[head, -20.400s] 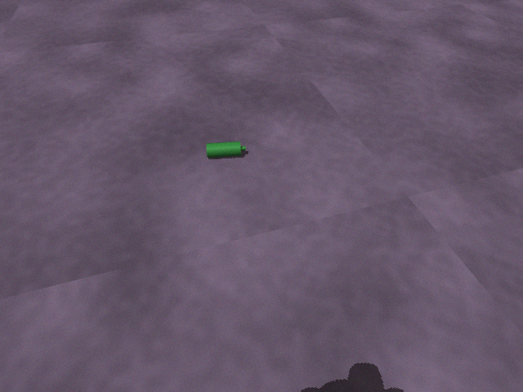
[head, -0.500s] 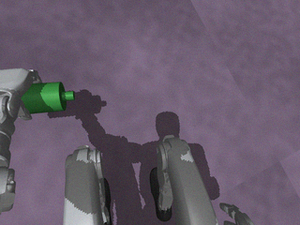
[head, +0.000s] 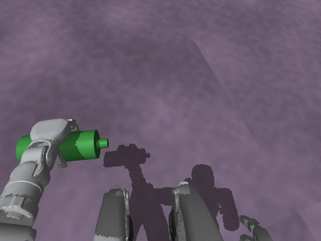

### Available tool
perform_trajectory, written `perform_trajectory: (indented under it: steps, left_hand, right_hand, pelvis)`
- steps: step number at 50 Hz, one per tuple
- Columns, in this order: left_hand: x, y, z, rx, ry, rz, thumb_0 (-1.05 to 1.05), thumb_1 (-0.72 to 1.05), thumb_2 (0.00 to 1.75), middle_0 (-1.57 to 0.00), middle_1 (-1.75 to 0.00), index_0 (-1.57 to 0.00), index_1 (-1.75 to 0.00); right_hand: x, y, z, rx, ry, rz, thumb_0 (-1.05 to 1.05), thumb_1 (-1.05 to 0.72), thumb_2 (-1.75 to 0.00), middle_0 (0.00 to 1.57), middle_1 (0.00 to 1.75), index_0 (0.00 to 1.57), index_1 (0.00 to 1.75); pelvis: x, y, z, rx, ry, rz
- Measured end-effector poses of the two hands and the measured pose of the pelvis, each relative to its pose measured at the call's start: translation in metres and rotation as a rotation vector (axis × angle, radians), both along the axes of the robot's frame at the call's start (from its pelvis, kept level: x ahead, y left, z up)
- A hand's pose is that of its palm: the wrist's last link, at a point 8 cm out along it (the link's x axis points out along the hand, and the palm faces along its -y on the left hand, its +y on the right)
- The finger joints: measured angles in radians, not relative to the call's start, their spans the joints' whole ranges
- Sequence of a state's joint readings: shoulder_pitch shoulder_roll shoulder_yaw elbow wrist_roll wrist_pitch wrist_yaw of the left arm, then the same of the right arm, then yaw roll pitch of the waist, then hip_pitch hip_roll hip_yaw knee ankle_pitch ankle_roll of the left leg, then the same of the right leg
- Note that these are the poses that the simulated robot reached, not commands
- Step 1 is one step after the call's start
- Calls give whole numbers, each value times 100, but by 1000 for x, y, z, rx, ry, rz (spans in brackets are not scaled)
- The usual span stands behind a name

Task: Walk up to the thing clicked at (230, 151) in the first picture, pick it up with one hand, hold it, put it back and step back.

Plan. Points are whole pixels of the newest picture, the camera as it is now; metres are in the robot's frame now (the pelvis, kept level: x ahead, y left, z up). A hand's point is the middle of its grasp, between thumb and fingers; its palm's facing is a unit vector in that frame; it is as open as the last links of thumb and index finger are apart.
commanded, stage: lift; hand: left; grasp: from above
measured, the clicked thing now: (67, 146) +0.39 +0.24 -0.11
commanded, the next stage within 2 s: hold in 0.74 s
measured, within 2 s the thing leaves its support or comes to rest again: neither
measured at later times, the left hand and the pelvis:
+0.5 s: hand (52, 129) +0.37 +0.22 +0.04, palm faces -0.44 -0.08 -0.90, open 10.7 cm; pelvis +0.04 -0.01 +0.13, yaw +1 degrees
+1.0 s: hand (42, 103) +0.40 +0.22 +0.10, palm faces -0.44 -0.06 -0.89, open 10.7 cm; pelvis +0.08 +0.00 +0.17, yaw +0 degrees
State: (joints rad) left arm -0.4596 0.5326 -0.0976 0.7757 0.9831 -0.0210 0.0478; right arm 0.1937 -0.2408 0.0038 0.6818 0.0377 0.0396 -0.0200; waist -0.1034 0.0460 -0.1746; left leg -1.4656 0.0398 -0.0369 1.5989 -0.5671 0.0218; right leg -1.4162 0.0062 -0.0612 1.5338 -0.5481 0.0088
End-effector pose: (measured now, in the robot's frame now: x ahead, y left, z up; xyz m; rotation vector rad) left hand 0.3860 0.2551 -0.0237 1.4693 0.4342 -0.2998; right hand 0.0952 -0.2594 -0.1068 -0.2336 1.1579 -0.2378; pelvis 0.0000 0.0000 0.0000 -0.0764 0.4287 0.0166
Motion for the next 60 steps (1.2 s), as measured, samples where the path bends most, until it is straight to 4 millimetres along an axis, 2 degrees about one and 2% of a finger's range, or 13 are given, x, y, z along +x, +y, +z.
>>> perform_trajectory:
  steps: [6, 10, 18, 24, 30, 39, 51, 60]
  left_hand:
    - [-13, -7, 46, 5, -8, 2, 2, -8, 46, -65, -50, -69, -49]
    - [-16, -11, 70, 14, -8, 13, 2, -8, 45, -65, -49, -70, -49]
    - [-19, -24, 100, 11, 14, 10, 2, -8, 44, -66, -49, -70, -49]
    - [-12, -32, 122, 12, -11, 3, 2, -8, 44, -66, -49, -71, -48]
    - [0, -32, 143, 20, -23, 29, 2, -8, 44, -66, -49, -70, -48]
    - [7, -32, 162, 5, 6, 38, 2, -7, 42, -66, -47, -71, -47]
    - [20, -32, 187, 28, -11, 5, 2, -5, 40, -67, -46, -71, -45]
    - [21, -33, 203, 23, 0, -2, 2, -6, 42, -66, -46, -70, -46]
  right_hand:
    - [1, -2, 42, -3, -40, -19, 1, -90, -90, 20, 30, 20, 30]
    - [3, -5, 66, -3, -64, -30, 1, -90, -90, 20, 30, 20, 30]
    - [9, -11, 102, -8, -83, -43, 1, -90, -90, 20, 30, 20, 30]
    - [17, -12, 120, -2, -75, -45, 1, -90, -90, 20, 30, 20, 30]
    - [27, -10, 134, 14, -72, -52, 1, -90, -90, 20, 30, 20, 30]
    - [47, -8, 152, 27, -83, -56, 1, -90, -89, 20, 30, 20, 30]
    - [75, -9, 167, 35, -112, -51, 1, -89, -89, 20, 30, 20, 29]
    - [86, -9, 177, 47, -140, -48, 1, -89, -89, 20, 30, 20, 29]
  pelvis:
    - [8, -2, 43, 15, -69, 6]
    - [13, -4, 66, 23, -105, 7]
    - [26, -5, 103, 39, -160, 2]
    - [37, -6, 123, 48, -191, -4]
    - [48, -6, 140, 55, -217, -6]
    - [67, -5, 159, 60, -248, -9]
    - [85, -4, 172, 66, -280, -12]
    - [90, -4, 179, 68, -313, -15]
